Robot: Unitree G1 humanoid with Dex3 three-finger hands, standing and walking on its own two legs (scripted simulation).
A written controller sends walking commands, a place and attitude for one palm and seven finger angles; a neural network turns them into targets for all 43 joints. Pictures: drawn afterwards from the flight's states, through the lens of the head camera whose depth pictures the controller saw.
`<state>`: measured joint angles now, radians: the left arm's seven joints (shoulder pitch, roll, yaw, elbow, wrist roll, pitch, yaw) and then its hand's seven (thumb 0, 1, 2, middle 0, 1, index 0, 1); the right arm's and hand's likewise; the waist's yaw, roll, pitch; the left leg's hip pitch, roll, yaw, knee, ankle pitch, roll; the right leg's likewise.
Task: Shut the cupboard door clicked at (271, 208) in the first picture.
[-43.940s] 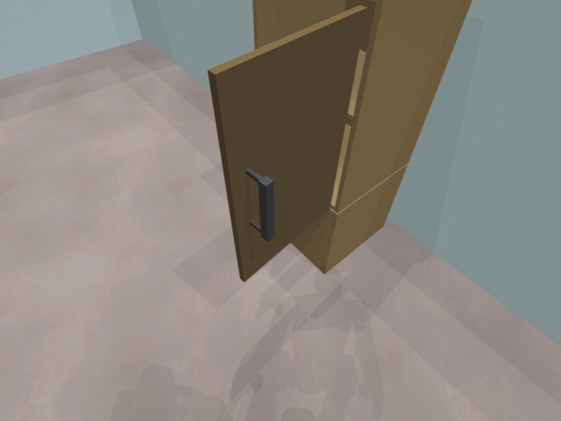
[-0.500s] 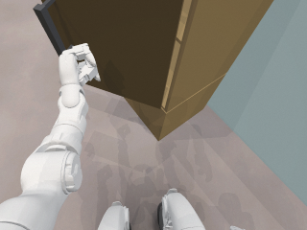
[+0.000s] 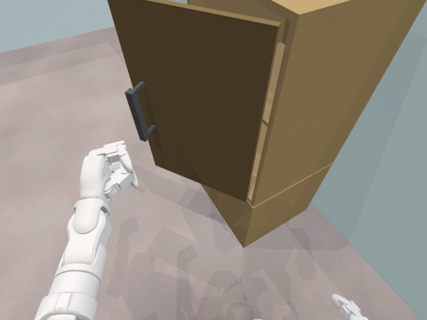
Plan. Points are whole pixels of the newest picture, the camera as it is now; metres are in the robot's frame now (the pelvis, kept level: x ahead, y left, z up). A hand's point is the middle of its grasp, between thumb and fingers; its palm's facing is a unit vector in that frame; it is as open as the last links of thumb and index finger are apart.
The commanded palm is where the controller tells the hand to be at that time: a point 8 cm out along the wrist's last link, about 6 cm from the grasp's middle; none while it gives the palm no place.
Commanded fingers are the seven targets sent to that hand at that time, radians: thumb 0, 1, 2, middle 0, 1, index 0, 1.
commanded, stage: draw the hand back to the body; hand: left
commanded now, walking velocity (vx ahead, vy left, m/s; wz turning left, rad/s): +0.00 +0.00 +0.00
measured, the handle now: (142, 112) +0.65 +0.22 -0.01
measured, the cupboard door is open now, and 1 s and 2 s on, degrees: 34 34 34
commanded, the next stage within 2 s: step back with the hand held close in 1.04 s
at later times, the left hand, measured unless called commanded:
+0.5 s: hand (33, 210) +0.24 +0.25 +0.16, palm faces +0.40 -0.85 -0.34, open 4.8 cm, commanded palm +0.19 +0.29 +0.18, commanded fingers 0.00 0.90 0.90 -0.39 -0.51 -0.39 -0.51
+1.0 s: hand out of the picture +0.20 +0.27 +0.19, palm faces +0.49 -0.78 -0.39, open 7.4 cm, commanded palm +0.15 +0.30 +0.21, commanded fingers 0.00 0.90 0.90 -0.20 -0.30 -0.20 -0.30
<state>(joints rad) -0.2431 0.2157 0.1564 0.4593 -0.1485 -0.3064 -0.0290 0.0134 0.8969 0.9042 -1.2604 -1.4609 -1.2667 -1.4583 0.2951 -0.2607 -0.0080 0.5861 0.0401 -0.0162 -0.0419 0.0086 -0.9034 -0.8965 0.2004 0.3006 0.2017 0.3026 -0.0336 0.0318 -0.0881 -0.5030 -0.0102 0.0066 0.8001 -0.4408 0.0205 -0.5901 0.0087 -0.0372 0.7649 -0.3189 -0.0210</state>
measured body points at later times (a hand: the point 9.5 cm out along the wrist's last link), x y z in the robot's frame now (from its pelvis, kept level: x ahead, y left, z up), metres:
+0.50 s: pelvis +0.02 +0.00 +0.04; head +0.00 -0.02 +0.48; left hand +0.22 +0.30 +0.18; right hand +0.22 -0.19 -0.05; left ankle -0.02 +0.11 -0.71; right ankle +0.04 -0.11 -0.71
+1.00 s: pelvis +0.01 +0.00 +0.03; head -0.02 -0.03 +0.48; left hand +0.16 +0.31 +0.21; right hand +0.19 -0.22 -0.05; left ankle -0.02 +0.11 -0.71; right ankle +0.04 -0.11 -0.71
